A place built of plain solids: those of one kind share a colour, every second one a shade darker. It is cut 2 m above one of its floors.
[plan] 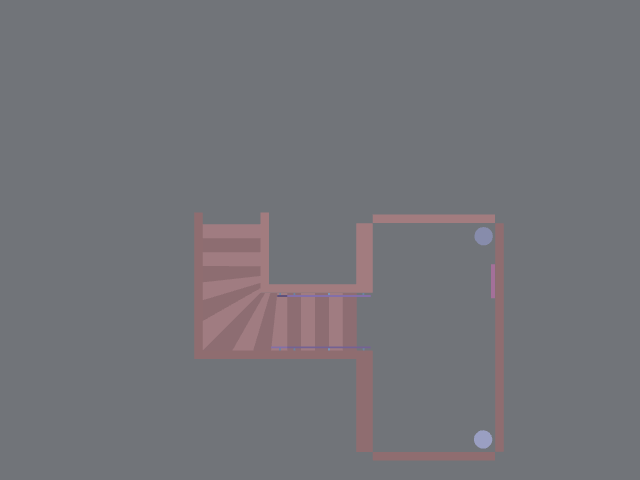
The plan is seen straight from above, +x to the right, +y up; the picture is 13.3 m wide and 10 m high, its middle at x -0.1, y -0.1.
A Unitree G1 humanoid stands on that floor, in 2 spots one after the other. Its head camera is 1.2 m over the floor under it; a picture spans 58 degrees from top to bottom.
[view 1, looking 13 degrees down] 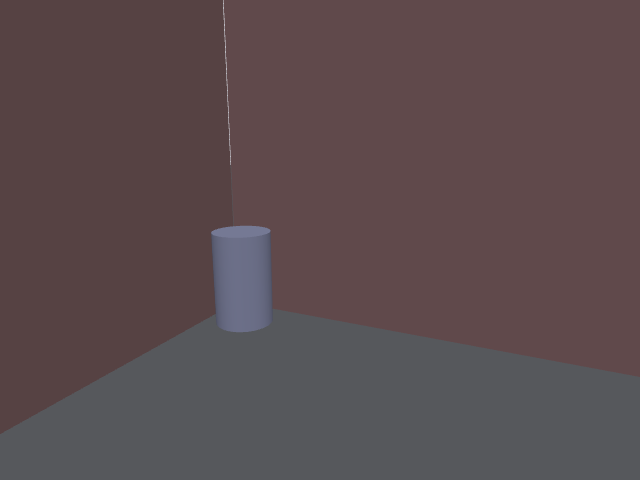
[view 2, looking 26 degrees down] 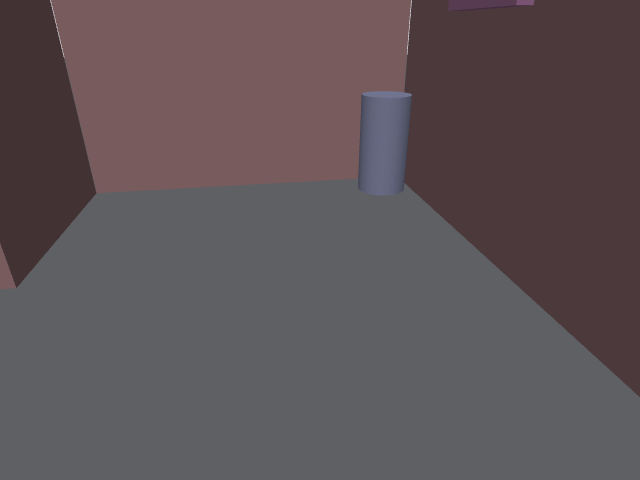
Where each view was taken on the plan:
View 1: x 1.67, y -1.97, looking -65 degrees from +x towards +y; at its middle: wall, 2.88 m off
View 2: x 2.21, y -3.34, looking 80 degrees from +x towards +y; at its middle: ground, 2.74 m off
